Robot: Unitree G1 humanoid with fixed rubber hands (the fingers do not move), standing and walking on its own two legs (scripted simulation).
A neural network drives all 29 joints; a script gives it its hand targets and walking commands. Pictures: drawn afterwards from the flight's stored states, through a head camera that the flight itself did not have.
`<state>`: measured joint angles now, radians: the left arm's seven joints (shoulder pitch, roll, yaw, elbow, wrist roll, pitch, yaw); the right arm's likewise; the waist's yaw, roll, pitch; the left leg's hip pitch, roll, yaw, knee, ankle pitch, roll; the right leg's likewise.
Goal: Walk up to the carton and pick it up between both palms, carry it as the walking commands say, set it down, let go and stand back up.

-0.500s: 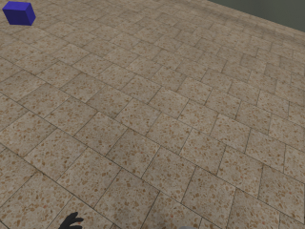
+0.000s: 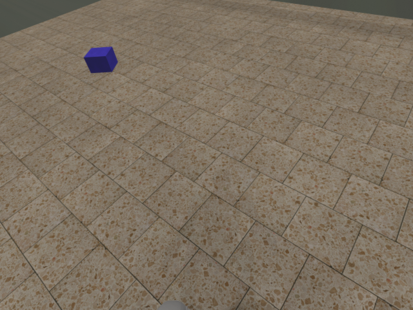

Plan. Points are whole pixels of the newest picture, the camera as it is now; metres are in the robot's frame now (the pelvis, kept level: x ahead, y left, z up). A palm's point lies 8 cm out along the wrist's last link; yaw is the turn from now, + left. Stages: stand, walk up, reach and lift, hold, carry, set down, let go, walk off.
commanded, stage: walk up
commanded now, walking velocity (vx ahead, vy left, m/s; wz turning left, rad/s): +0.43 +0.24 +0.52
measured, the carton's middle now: (101, 59) +2.58 +1.23 -0.69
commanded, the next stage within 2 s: none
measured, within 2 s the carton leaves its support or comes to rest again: neither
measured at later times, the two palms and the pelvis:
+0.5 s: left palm (72, 260) +0.30 +0.40 -0.18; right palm (277, 265) +0.28 -0.14 -0.20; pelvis +0.25 +0.12 -0.07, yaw +8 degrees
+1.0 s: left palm (74, 198) +0.47 +0.44 -0.14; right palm (225, 134) +0.72 -0.03 -0.15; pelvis +0.56 +0.20 -0.02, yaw +24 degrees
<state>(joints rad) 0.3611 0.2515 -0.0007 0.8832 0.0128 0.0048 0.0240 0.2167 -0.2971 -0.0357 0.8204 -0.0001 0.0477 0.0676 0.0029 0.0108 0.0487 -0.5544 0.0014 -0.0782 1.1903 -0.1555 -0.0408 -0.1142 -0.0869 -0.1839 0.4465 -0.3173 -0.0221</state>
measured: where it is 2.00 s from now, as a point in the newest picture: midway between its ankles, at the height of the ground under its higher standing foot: (146, 182)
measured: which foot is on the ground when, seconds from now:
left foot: up 0.00-0.38, down 0.40-0.82, up 0.84-1.00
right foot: down 0.00-0.44, up 0.46-0.78, down 0.80-1.00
